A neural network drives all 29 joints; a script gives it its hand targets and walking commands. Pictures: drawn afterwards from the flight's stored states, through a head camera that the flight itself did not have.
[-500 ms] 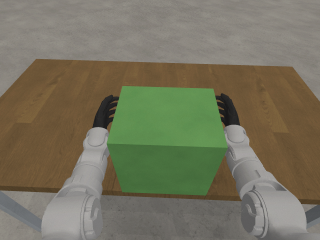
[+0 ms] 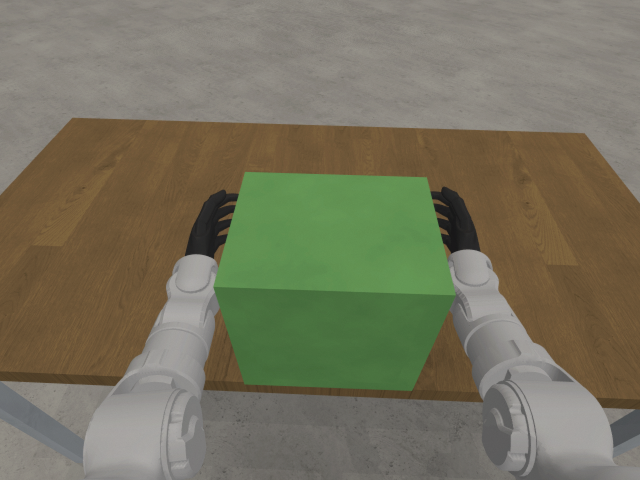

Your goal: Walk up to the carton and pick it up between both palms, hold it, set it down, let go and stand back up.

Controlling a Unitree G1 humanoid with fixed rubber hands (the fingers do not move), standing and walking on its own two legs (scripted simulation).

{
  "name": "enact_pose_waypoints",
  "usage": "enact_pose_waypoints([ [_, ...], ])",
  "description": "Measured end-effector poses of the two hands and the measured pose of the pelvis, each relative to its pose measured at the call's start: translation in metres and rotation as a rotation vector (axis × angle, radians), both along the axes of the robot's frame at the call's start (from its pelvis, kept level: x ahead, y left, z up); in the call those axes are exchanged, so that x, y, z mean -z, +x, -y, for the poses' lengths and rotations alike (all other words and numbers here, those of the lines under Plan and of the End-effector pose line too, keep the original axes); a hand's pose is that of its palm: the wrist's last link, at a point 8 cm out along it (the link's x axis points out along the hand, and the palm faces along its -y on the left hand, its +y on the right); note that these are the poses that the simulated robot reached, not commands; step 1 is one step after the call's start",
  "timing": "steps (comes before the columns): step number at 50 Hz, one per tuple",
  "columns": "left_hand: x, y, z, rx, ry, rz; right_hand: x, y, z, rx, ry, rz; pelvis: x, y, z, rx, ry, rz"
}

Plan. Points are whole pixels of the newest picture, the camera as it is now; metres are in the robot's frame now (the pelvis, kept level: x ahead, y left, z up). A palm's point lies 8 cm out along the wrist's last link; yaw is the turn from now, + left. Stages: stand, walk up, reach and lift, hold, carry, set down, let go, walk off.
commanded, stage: reach and lift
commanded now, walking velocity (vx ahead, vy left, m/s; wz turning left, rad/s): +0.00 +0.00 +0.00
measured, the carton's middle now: (331, 285) +0.39 +0.00 +0.03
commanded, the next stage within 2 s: none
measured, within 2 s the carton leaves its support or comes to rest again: leaves its support in 0.90 s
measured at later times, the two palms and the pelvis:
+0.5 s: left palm (205, 251) +0.40 +0.17 +0.09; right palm (461, 248) +0.40 -0.17 +0.10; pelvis +0.00 +0.00 +0.00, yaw +0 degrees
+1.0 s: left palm (198, 259) +0.38 +0.18 +0.10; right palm (464, 247) +0.39 -0.16 +0.11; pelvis -0.01 +0.00 +0.00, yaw +0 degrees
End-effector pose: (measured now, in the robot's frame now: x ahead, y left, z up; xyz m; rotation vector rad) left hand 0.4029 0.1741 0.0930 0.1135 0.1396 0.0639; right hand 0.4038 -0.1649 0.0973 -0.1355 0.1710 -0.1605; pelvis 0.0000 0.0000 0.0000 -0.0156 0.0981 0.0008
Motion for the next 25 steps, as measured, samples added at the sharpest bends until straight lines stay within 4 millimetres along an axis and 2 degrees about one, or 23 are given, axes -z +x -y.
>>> enact_pose_waypoints([
  [25,0.0015,-0.001,0.0007,-0.01,-0.031,-0.006,0.0017,-0.0005,0.0007,0.008,0.043,-0.001,0.0,0.0,-0.0001,0.0,0.0,0.0],
])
